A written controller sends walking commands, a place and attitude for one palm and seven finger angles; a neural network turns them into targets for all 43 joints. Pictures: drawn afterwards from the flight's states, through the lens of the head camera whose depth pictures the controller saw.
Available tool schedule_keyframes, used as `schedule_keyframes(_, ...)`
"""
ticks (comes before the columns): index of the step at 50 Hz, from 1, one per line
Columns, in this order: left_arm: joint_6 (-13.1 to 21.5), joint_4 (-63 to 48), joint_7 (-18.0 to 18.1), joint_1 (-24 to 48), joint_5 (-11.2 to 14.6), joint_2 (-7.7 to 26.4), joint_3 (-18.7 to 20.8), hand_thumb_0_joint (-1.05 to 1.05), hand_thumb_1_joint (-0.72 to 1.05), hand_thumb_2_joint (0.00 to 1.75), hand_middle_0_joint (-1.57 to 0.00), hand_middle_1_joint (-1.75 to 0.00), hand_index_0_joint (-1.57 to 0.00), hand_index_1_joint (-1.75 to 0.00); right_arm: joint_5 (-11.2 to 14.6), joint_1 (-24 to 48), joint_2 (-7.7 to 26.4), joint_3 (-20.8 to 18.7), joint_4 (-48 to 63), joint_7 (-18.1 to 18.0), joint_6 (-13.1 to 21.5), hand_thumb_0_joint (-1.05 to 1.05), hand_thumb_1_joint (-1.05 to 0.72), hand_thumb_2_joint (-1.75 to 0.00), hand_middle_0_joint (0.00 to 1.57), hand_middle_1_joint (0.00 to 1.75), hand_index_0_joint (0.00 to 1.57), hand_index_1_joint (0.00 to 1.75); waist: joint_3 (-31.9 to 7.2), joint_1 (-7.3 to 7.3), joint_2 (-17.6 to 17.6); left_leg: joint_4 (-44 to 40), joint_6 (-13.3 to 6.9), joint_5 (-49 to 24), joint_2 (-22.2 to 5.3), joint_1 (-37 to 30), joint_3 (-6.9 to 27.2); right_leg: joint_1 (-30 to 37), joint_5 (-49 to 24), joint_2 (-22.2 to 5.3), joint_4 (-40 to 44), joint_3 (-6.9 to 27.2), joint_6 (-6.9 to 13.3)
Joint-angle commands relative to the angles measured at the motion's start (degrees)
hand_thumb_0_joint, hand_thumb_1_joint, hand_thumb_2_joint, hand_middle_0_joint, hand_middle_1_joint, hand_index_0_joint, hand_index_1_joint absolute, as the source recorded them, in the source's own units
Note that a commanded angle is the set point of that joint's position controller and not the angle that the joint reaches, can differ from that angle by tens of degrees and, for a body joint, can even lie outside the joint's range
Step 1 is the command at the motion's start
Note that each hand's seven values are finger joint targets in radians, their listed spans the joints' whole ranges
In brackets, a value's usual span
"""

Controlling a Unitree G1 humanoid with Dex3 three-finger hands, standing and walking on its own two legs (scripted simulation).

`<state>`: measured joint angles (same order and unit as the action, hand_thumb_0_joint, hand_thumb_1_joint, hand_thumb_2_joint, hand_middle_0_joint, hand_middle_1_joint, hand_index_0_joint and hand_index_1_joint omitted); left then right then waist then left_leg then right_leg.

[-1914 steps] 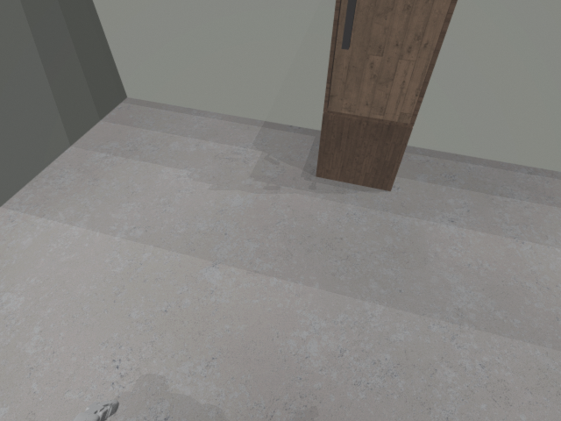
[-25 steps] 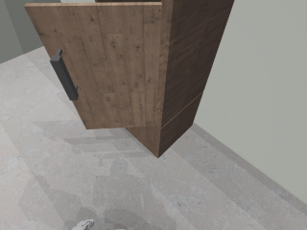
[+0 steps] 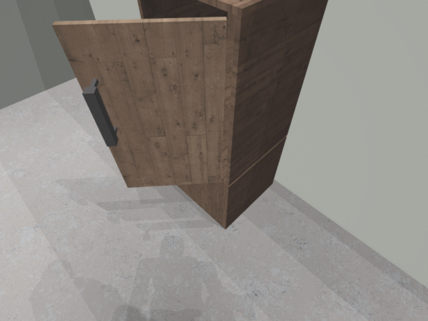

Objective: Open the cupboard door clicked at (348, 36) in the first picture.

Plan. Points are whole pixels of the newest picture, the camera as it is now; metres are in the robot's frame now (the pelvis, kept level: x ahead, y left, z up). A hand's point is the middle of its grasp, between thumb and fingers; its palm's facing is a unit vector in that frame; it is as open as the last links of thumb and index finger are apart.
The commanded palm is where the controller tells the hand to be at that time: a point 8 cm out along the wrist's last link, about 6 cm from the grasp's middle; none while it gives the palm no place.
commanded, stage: come to a stop and stand still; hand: left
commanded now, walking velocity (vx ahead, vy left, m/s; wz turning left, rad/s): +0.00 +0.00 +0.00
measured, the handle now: (104, 113) +0.58 +0.32 +0.04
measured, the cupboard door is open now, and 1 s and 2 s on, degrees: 49 49 49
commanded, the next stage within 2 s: look again from close up in 0.18 s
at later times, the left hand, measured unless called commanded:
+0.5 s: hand out of the picture +0.00 +0.17 -0.18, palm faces +0.02 -0.98 -0.19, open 7.3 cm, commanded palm none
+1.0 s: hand out of the picture -0.04 +0.18 -0.18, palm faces +0.05 -0.99 -0.16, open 7.4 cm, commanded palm none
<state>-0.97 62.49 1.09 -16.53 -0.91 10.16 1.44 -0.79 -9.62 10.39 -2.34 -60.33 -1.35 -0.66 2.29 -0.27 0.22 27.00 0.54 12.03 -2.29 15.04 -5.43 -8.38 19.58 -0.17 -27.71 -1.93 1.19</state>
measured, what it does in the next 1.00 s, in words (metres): stands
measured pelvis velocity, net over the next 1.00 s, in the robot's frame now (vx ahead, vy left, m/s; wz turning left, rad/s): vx -0.01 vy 0.02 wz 0.02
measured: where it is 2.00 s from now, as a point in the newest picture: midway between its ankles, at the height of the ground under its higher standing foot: outside the picture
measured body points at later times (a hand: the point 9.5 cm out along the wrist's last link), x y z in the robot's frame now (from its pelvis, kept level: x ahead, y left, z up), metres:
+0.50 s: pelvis -0.02 +0.00 +0.00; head -0.02 +0.01 +0.45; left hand +0.00 +0.23 -0.16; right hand -0.01 -0.22 -0.16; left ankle +0.02 +0.13 -0.74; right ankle -0.05 -0.10 -0.74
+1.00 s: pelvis -0.01 +0.02 +0.00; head -0.01 +0.03 +0.45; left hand -0.04 +0.23 -0.17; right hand +0.00 -0.21 -0.16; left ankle +0.02 +0.13 -0.74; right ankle -0.05 -0.10 -0.74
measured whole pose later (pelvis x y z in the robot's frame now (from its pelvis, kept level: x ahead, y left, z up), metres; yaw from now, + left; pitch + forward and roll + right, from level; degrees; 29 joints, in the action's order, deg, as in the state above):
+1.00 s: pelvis -0.01 +0.02 +0.00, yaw +1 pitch -1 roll +0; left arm 0.4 61.4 1.3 -20.1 -1.3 8.7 0.2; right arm -1.1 -16.5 8.9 -0.3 -62.2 -0.2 0.0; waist 0.6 0.1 -1.4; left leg 30.5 -1.2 13.0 -1.5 17.1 -4.7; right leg -9.2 19.8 -1.0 -29.6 -2.8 0.1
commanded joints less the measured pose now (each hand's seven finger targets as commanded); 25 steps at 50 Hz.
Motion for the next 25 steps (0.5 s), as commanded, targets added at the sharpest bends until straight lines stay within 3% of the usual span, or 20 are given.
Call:
schedule_keyframes(1,3.18,-3.21,3.06,-4.21,-0.66,6.8,0.15,0.0,0.9,0.9,-0.2,-0.3,-0.2,-0.3,0.16,-0.93,5.67,0.3,6.7,0.39,0.99,0.0,-0.9,-0.9,0.2,0.3,0.2,0.3,-0.22,-1.16,-1.59,5.54,-0.2,-4.19,-3.98,-2.85,2.94,-5.02,-32.65,-9.87,6.57,8.73,-0.39)
schedule_keyframes(2,3.51,-4.04,2.69,-3.76,-0.44,6.98,-0.38,0.0,0.9,0.9,-0.2,-0.3,-0.2,-0.3,-0.18,-3.28,3.6,0.65,5.31,0.29,1.28,0.0,-0.9,-0.9,0.2,0.3,0.2,0.3,-3.18,-1.14,-1.45,3.52,-1.12,-2.09,-2.83,-3.1,3.03,-2.4,-35.41,-9.42,4.22,8.26,0.48)
schedule_keyframes(5,3.34,-5.2,2.31,-4.01,-0.02,6.14,-0.35,0.0,0.9,0.9,-0.2,-0.3,-0.2,-0.3,-0.1,-5.88,4.97,0.44,4.87,0.08,1.43,0.0,-0.9,-0.9,0.2,0.3,0.2,0.3,-4.47,-1.07,-3.78,2.82,-1.85,-7.23,-3.42,-3.69,3.73,-2.22,-27.53,-6.79,2.9,5.84,1.81)
schedule_keyframes(6,3.22,-5.11,2.18,-4.12,-0.12,6.03,-0.37,0.0,0.9,0.9,-0.2,-0.3,-0.2,-0.3,-0.2,-5.88,4.65,0.6,4.55,0.08,1.53,0.0,-0.9,-0.9,0.2,0.3,0.2,0.3,-3.12,-0.73,-1.49,2.35,-1.87,-8.74,-3.6,-3.79,3.59,-2.95,-26.46,-6.47,2.72,5.18,1.81)
schedule_keyframes(10,2.46,-5.54,1.78,-4.24,0.03,5.92,-0.5,0.0,0.9,0.9,-0.2,-0.3,-0.2,-0.3,-0.27,-6.33,4.69,0.9,4.35,-0.04,1.33,0.0,-0.9,-0.9,0.2,0.3,0.2,0.3,1.33,-0.31,-0.92,1.12,-1.81,-5.04,-3.44,-1.57,3.93,-6.5,-13.37,-5.52,4.25,5.97,2.05)
schedule_keyframes(15,1.99,-5.88,1.47,-4.45,0.07,5.86,-0.56,0.0,0.9,0.9,-0.2,-0.3,-0.2,-0.3,-0.32,-7.55,4.53,1.19,3.63,0.07,1.16,0.0,-0.9,-0.9,0.2,0.3,0.2,0.3,3.32,-0.1,-1.77,0.01,-1.93,-1.13,-3.39,-0.03,4.4,-8.29,-4.86,-4.99,5.7,6.3,2.09)
schedule_keyframes(25,1.95,-5.7,1.23,-4.82,0.16,5.42,-0.57,0.0,0.9,0.9,-0.2,-0.3,-0.2,-0.3,-0.2,-8.69,4.1,1.41,1.95,0.16,1.48,0.0,-0.9,-0.9,0.2,0.3,0.2,0.3,1.95,0.14,-1.1,-1.69,-2.03,-1.6,-3.75,-0.55,5.09,-7.52,-4.29,-4.89,6.17,5.9,1.69)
